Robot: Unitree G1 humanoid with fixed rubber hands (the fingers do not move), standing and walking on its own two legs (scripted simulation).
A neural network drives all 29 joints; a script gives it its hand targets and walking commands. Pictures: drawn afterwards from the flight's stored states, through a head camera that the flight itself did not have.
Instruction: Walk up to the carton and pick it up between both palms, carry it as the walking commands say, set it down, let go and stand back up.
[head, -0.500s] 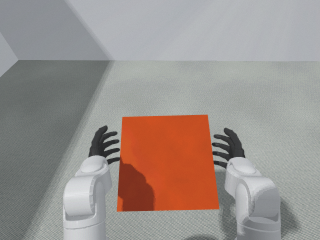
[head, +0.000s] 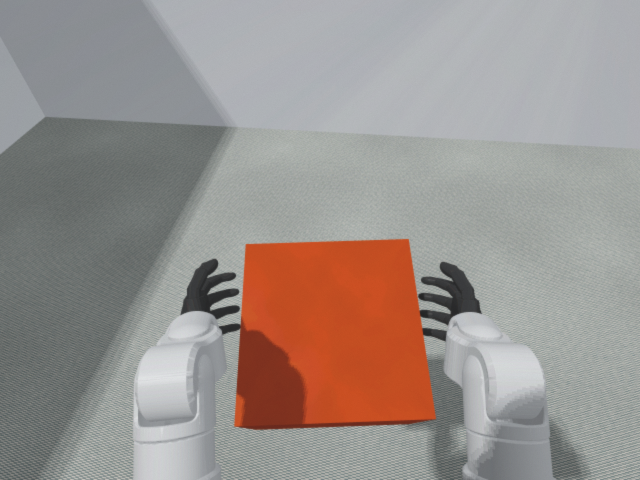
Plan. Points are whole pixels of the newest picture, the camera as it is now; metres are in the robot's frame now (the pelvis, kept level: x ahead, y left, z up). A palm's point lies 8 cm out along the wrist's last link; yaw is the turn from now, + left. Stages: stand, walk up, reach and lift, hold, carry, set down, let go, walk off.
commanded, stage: carry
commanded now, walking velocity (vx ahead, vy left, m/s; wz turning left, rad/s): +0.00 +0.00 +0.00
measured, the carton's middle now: (330, 337) +0.31 +0.00 +0.00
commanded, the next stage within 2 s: hold in 1.02 s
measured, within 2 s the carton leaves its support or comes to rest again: neither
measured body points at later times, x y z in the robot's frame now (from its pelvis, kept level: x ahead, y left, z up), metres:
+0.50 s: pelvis -0.03 +0.03 +0.00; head -0.04 +0.03 +0.45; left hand +0.26 +0.19 +0.08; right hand +0.26 -0.12 +0.08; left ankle -0.03 +0.13 -0.73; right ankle -0.05 -0.09 -0.73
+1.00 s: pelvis -0.03 +0.03 +0.00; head -0.05 +0.03 +0.45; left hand +0.26 +0.19 +0.07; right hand +0.26 -0.11 +0.06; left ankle -0.03 +0.13 -0.73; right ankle -0.05 -0.09 -0.73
